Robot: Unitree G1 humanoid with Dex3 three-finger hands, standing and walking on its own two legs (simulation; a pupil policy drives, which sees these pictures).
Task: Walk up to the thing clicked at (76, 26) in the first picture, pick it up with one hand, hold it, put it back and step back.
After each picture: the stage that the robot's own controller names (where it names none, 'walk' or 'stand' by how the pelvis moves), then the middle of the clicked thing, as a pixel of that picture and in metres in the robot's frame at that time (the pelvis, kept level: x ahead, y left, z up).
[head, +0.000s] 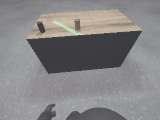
stand; (77, 24) +0.99 +0.25 +0.05
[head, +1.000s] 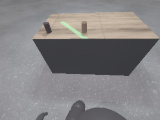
walk; (84, 27) +0.92 +0.20 +0.05
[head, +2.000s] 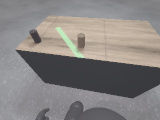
walk; (81, 40) +0.62 +0.18 +0.06
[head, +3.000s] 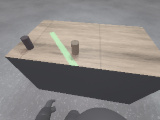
stand; (75, 47) +0.55 +0.19 +0.05
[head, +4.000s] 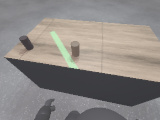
stand; (75, 49) +0.52 +0.18 +0.05
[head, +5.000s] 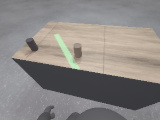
stand; (77, 50) +0.53 +0.17 +0.05
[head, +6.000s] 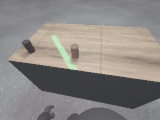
stand; (74, 51) +0.52 +0.19 +0.04
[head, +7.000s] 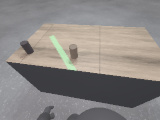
stand; (73, 51) +0.52 +0.20 +0.04
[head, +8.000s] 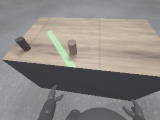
rise first; (72, 47) +0.52 +0.21 +0.05
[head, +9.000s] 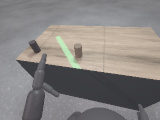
rise first; (78, 50) +0.53 +0.20 +0.05
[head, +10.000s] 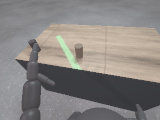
go down; (79, 51) +0.52 +0.19 +0.06
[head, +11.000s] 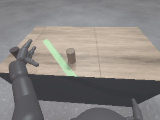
go down; (71, 56) +0.48 +0.18 +0.06
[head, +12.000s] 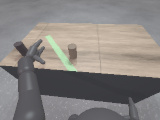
close in; (72, 51) +0.51 +0.18 +0.06
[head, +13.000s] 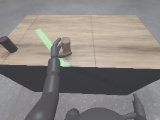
close; (66, 45) +0.52 +0.20 +0.08
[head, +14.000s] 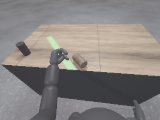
lift; (79, 60) +0.44 +0.13 +0.05
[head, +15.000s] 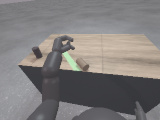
close; (82, 63) +0.46 +0.13 +0.04
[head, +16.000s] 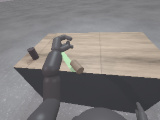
close; (76, 66) +0.42 +0.16 +0.04
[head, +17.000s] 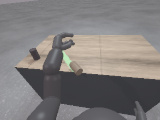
close; (75, 67) +0.41 +0.17 +0.04
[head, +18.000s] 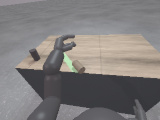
close; (78, 66) +0.43 +0.16 +0.04
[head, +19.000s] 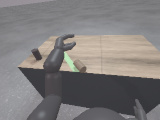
hold; (79, 65) +0.44 +0.15 +0.04
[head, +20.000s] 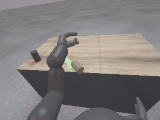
crouch; (77, 66) +0.44 +0.17 +0.04
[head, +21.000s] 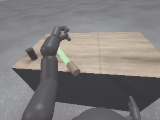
crouch; (73, 68) +0.40 +0.18 +0.03
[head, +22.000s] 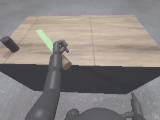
lower; (63, 61) +0.40 +0.20 +0.05
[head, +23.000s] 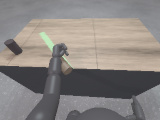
lower; (63, 65) +0.37 +0.20 +0.05
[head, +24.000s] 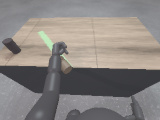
lower; (63, 64) +0.37 +0.20 +0.06
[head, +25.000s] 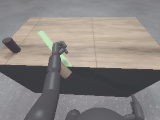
lower; (62, 69) +0.35 +0.21 +0.03
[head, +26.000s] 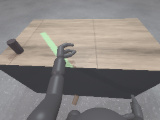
open; (75, 99) +0.31 +0.18 -0.70
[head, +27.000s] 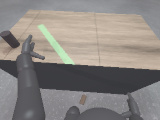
sink last; (83, 99) +0.28 +0.02 -0.71
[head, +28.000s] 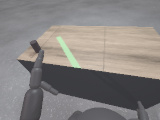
sink last; (99, 115) +0.24 -0.08 -0.74
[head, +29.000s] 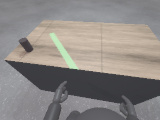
stand; (97, 112) +0.21 -0.11 -0.74
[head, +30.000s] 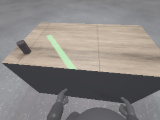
stand; (96, 112) +0.22 -0.11 -0.74
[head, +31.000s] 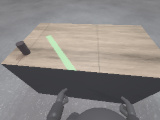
stand; (96, 113) +0.21 -0.10 -0.74
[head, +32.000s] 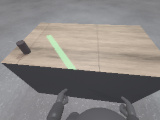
stand; (96, 113) +0.22 -0.11 -0.74
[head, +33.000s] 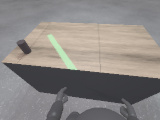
stand; (97, 113) +0.21 -0.11 -0.74
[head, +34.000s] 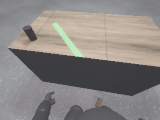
walk; (98, 102) +0.28 -0.16 -0.72
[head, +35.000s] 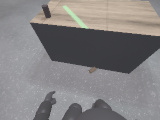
walk; (92, 70) +0.72 -0.03 -0.72
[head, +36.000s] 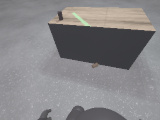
stand; (95, 65) +0.98 +0.02 -0.73
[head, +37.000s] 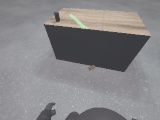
stand; (91, 67) +0.95 +0.00 -0.75
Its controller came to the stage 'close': yes
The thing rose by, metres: 0.01
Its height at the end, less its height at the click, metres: -0.79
